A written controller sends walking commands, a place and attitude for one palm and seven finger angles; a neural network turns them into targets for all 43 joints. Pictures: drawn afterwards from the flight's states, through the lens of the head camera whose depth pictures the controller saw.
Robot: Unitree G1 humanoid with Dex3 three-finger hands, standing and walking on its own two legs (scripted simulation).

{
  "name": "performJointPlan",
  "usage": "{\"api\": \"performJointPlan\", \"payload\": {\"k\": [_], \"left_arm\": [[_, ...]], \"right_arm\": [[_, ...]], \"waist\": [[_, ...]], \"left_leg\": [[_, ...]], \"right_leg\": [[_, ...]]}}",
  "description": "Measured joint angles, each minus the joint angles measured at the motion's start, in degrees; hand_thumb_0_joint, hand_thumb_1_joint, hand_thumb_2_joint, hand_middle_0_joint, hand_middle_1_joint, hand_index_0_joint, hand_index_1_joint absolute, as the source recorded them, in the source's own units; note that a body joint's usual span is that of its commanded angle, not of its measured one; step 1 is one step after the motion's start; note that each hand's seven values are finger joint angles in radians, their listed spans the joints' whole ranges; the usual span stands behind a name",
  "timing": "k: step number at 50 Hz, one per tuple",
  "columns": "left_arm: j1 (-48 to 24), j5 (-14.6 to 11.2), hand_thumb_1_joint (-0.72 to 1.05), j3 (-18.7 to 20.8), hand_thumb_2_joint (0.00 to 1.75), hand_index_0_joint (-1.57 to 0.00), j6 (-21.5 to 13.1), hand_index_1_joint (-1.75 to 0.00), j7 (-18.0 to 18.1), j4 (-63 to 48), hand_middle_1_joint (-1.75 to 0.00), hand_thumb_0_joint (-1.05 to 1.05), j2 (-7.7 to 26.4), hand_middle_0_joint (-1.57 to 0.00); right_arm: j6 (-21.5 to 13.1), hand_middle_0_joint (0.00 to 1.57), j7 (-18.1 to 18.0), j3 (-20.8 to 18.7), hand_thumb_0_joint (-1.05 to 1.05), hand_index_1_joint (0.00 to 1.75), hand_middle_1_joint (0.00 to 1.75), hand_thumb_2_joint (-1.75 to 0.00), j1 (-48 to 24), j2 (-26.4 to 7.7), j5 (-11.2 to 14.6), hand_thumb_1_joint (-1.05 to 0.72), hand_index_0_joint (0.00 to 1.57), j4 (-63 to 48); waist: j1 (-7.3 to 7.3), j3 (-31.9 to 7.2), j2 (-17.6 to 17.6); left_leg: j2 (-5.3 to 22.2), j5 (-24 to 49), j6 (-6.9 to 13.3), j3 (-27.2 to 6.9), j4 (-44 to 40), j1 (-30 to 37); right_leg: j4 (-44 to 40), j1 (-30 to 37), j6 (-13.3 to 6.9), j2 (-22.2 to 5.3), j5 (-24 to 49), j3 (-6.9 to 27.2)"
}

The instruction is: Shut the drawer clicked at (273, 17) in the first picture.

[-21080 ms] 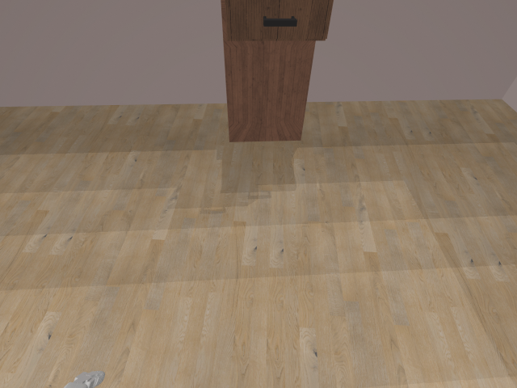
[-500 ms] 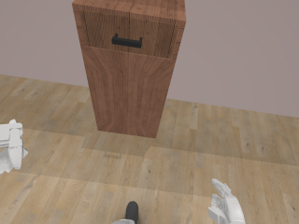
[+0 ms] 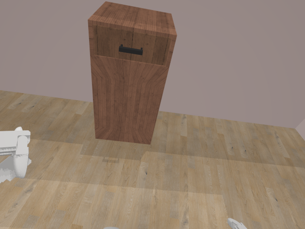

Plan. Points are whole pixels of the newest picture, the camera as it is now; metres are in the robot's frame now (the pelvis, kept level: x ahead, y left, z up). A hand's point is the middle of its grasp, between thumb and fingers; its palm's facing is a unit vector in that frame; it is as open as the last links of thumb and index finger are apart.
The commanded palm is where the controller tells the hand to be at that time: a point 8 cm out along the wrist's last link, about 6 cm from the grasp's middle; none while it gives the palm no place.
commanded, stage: stop stepping back and stand still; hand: left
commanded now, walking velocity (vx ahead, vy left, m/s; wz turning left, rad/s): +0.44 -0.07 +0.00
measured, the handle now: (131, 49) +0.97 +0.20 +0.06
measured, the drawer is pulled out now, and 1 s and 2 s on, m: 0.00 0.00 0.00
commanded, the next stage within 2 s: let the arm hang, fingers relaxed in 0.76 s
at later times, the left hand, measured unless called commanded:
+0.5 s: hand out of the picture +0.04 +0.27 +0.20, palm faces +0.47 -0.74 -0.48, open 3.2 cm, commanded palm -0.01 +0.30 +0.19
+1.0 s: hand out of the picture +0.07 +0.29 +0.01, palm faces +0.26 -0.83 -0.50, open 3.1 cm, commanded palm none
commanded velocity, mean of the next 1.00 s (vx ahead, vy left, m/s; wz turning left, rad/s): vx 0.17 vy -0.03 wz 0.00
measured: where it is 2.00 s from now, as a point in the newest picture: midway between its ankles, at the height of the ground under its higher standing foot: outside the picture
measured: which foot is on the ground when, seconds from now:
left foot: up 0.00-0.04, down 0.06-0.38, up 0.40-0.64, down 0.66-0.84, up 0.86-1.00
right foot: down 0.00-0.04, up 0.06-0.38, down 0.40-0.66, up 0.68-0.80, down 0.82-1.00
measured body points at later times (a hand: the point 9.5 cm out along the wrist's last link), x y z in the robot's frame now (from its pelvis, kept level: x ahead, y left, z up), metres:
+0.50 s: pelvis -0.13 +0.01 -0.01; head -0.15 +0.01 +0.44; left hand +0.01 +0.30 +0.22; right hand +0.02 -0.22 -0.11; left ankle -0.11 +0.12 -0.64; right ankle -0.19 -0.09 -0.72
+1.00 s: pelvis -0.10 +0.02 +0.01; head -0.09 -0.03 +0.45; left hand +0.05 +0.33 +0.05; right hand +0.04 -0.19 -0.14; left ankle -0.11 +0.16 -0.66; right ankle -0.10 -0.06 -0.72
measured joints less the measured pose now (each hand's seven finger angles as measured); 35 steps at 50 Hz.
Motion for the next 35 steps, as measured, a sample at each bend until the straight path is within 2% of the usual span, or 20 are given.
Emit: {"api": "performJointPlan", "payload": {"k": [2, 3, 4, 6, 8, 9, 11, 13, 16, 18, 19, 20, 21, 23, 24, 26, 27, 29, 33, 35], "left_arm": [[-4.05, -0.28, 0.88, 0.38, 0.90, -1.41, -0.60, -1.60, 1.50, 2.81, -1.60, 0.01, -1.56, -1.42], [-6.72, -0.41, 0.88, 0.41, 0.90, -1.41, -0.77, -1.60, 2.32, 4.22, -1.60, 0.01, -2.53, -1.42], [-10.21, -0.19, 0.89, 0.61, 0.90, -1.41, -0.94, -1.60, 3.04, 6.33, -1.60, 0.01, -2.73, -1.42], [-15.26, 0.94, 0.89, 0.71, 0.90, -1.41, -1.34, -1.60, 3.16, 11.14, -1.60, 0.01, -2.88, -1.42], [-14.64, 1.02, 0.89, 0.40, 0.90, -1.41, -0.81, -1.60, 2.41, 12.91, -1.60, 0.01, -2.99, -1.42], [-13.16, 0.85, 0.89, -0.14, 0.90, -1.41, -0.61, -1.60, 2.19, 12.41, -1.60, 0.01, -3.12, -1.41], [-8.94, 0.34, 0.89, -1.81, 0.90, -1.41, -0.75, -1.60, 2.04, 9.86, -1.60, 0.01, -3.52, -1.41], [-4.07, -0.01, 0.89, -3.40, 0.90, -1.41, -0.89, -1.60, 1.88, 6.59, -1.60, 0.01, -3.70, -1.41], [1.08, 0.09, 0.89, -3.75, 0.90, -1.41, -1.11, -1.60, 1.95, 3.96, -1.60, 0.01, -2.38, -1.41], [1.47, 0.04, 0.89, -2.47, 0.90, -1.41, -0.58, -1.60, 2.16, 3.90, -1.60, 0.01, -0.46, -1.41], [0.99, -0.04, 0.89, -1.13, 0.90, -1.41, -0.22, -1.60, 2.24, 3.78, -1.60, 0.01, 0.95, -1.41], [0.13, -0.14, 0.89, 0.63, 0.90, -1.41, -0.12, -1.60, 2.28, 3.55, -1.60, 0.01, 2.50, -1.41], [-2.11, -0.04, 0.89, 0.36, 0.90, -1.41, -0.38, -1.60, 1.78, 4.61, -1.60, 0.01, 1.64, -1.41], [-5.02, 0.03, 0.89, -0.73, 0.90, -1.41, -0.77, -1.60, 1.32, 7.47, -1.60, 0.01, -0.61, -1.41], [-5.22, -0.13, 0.89, -0.72, 0.90, -1.41, -1.15, -1.60, 1.35, 8.83, -1.60, 0.01, -1.45, -1.41], [-3.75, -0.55, 0.89, 0.01, 0.90, -1.41, -1.85, -1.60, 1.59, 10.67, -1.60, 0.01, -3.95, -1.41], [-2.91, -0.69, 0.89, 0.23, 0.90, -1.41, -1.96, -1.60, 1.80, 11.21, -1.60, 0.01, -5.34, -1.41], [-2.66, -0.55, 0.89, -0.51, 0.90, -1.41, -1.95, -1.60, 2.45, 11.79, -1.60, 0.01, -7.34, -1.42], [-4.52, -0.39, 0.89, -4.04, 0.90, -1.41, -2.19, -1.60, 3.80, 8.91, -1.60, 0.01, -7.56, -1.42], [-6.21, -0.30, 0.89, -3.74, 0.90, -1.41, -2.72, -1.60, 4.13, 7.72, -1.60, 0.01, -5.77, -1.42]], "right_arm": [[-1.70, 0.20, -0.89, 0.42, 0.01, 0.30, 0.30, -0.90, 0.18, -0.54, 0.22, -0.90, 0.20, -0.77], [-3.04, 0.20, -1.24, 0.47, 0.01, 0.30, 0.30, -0.90, -0.04, -1.77, 0.34, -0.90, 0.20, -2.30], [-4.21, 0.20, -1.55, 0.12, 0.01, 0.30, 0.30, -0.90, -1.17, -1.84, 0.28, -0.90, 0.20, -2.83], [-5.30, 0.20, -0.99, 0.06, 0.01, 0.30, 0.30, -0.90, -2.73, -0.37, 0.47, -0.90, 0.20, -2.75], [-5.69, 0.20, 0.93, 0.58, 0.01, 0.30, 0.30, -0.90, -2.04, 1.33, 0.79, -0.90, 0.20, -2.79], [-5.70, 0.20, 1.68, 0.95, 0.01, 0.30, 0.30, -0.90, -1.26, 2.18, 0.78, -0.90, 0.20, -2.88], [-5.26, 0.20, 2.61, 1.85, 0.01, 0.30, 0.30, -0.90, 0.41, 3.58, 0.72, -0.90, 0.20, -2.86], [-4.29, 0.21, 2.62, 2.66, 0.01, 0.30, 0.30, -0.90, 2.00, 4.45, 0.36, -0.90, 0.20, -2.77], [-3.07, 0.21, 1.36, 2.94, 0.01, 0.30, 0.30, -0.90, 3.79, 4.63, -0.55, -0.90, 0.20, -3.31], [-2.79, 0.21, 0.55, 2.62, 0.01, 0.30, 0.30, -0.90, 3.88, 4.00, -0.57, -0.90, 0.20, -3.97], [-2.73, 0.21, 0.33, 2.47, 0.01, 0.30, 0.30, -0.90, 3.50, 3.56, -0.30, -0.90, 0.20, -4.52], [-2.69, 0.21, 0.21, 2.28, 0.01, 0.30, 0.30, -0.90, 2.72, 3.03, 0.13, -0.90, 0.20, -5.09], [-2.47, 0.21, 0.09, 1.61, 0.01, 0.30, 0.30, -0.90, 0.96, 1.37, 0.47, -0.90, 0.20, -4.16], [-1.42, 0.21, 0.08, 0.29, 0.01, 0.30, 0.30, -0.90, -1.57, -1.27, 0.46, -0.90, 0.20, -0.82], [-1.13, 0.21, 0.25, -0.35, 0.01, 0.30, 0.30, -0.90, -1.92, -1.71, 0.70, -0.90, 0.20, 0.57], [-0.72, 0.21, 0.43, -1.13, 0.01, 0.30, 0.30, -0.90, -2.01, -1.84, 1.16, -0.90, 0.20, 1.56], [-0.69, 0.21, 0.25, -1.26, 0.01, 0.30, 0.30, -0.90, -1.95, -1.78, 1.27, -0.90, 0.20, 1.23], [-1.52, 0.21, -0.44, -1.31, 0.01, 0.30, 0.30, -0.90, -1.71, -1.84, 1.15, -0.90, 0.20, -0.03], [-4.77, 0.20, -1.94, -1.46, 0.01, 0.30, 0.30, -0.90, -1.62, -3.62, 0.55, -0.90, 0.20, -3.24], [-5.37, 0.20, -2.15, -1.82, 0.01, 0.30, 0.30, -0.90, -3.91, -2.59, 0.34, -0.90, 0.20, -3.52]], "waist": [[0.12, -1.28, 0.61], [-0.40, -0.83, 2.63], [-1.58, 0.74, 2.94], [-2.04, 3.67, 2.39], [-3.29, 3.08, 3.37], [-4.14, 2.59, 3.96], [-4.87, 1.99, 4.71], [-4.61, 1.54, 5.21], [-3.73, 0.83, 6.60], [-3.26, 1.13, 7.45], [-2.82, 1.49, 6.80], [-2.04, 1.95, 5.18], [-1.40, 3.27, 7.29], [-1.42, 4.56, 10.88], [-1.07, 4.04, 10.94], [-0.18, 2.68, 9.40], [-0.01, 2.30, 8.33], [-0.42, 2.64, 6.39], [-2.11, 5.36, 5.30], [-2.69, 7.76, 3.65]], "left_leg": [[1.80, -2.04, 1.23, -0.14, -17.40, 9.83], [2.62, -3.64, 1.71, -1.29, -27.23, 14.89], [1.71, -3.80, 1.66, -1.84, -28.50, 14.67], [0.16, -1.15, 1.35, -1.05, -26.10, 13.81], [0.48, 1.95, 1.41, -1.09, -27.89, 13.80], [0.78, 3.50, 1.51, -1.63, -29.81, 13.93], [1.81, 5.89, 1.33, -2.23, -34.66, 14.78], [2.98, 7.23, 0.51, -2.45, -39.75, 15.87], [4.49, 9.09, -0.48, -2.22, -44.48, 15.64], [4.60, 7.68, -0.70, -1.95, -41.79, 12.79], [3.82, 4.45, -0.25, -1.15, -37.35, 9.98], [2.29, 1.17, 0.23, -0.12, -29.60, 5.90], [2.70, -0.76, 0.42, -1.76, -19.64, 1.97], [2.04, -1.76, 0.26, -4.32, -2.69, -2.64], [1.44, -1.00, 0.09, -4.13, 2.26, -3.47], [1.18, 1.52, 0.18, -3.13, 4.85, -3.07], [1.50, 2.00, 0.50, -2.45, 2.43, -1.95], [2.24, 2.38, 1.32, -1.01, -8.64, 2.18], [2.19, 6.00, 2.05, 0.44, -33.65, 13.36], [1.11, 6.65, -0.29, 1.31, -32.02, 13.07]], "right_leg": [[0.90, -2.64, -0.20, -1.09, -3.71, -1.14], [3.96, -4.80, 0.30, -0.88, -5.86, -1.58], [11.03, -7.57, 1.19, -1.42, -7.84, 0.11], [29.00, -11.99, 2.73, -0.12, -6.03, 4.95], [42.31, -14.49, 3.58, 1.97, -2.51, 5.56], [45.04, -14.60, 3.71, 2.46, -0.45, 5.04], [42.78, -12.69, 3.49, 2.87, 2.53, 3.70], [31.99, -7.92, 2.90, 2.98, 2.55, 1.74], [13.17, 2.19, 1.86, 3.32, -3.04, -2.22], [1.62, 10.13, 0.96, 3.66, -6.16, -4.17], [-4.06, 13.83, 0.00, 3.06, -5.54, -3.85], [-8.79, 16.22, -1.27, 1.54, -1.33, -1.90], [-7.47, 15.29, -0.80, 2.21, 1.58, -2.20], [-3.10, 14.64, 0.48, 3.41, -1.13, -3.59], [-2.56, 14.74, 0.83, 3.24, -2.43, -3.33], [-3.41, 14.96, 1.03, 2.50, -2.89, -1.28], [-4.19, 15.08, 1.16, 1.96, -2.38, -0.11], [-5.36, 15.68, 1.58, 0.60, -1.57, 1.21], [0.71, 14.73, 2.86, -1.63, -5.09, 0.96], [10.58, 10.58, 2.50, -1.73, -8.71, 4.01]]}}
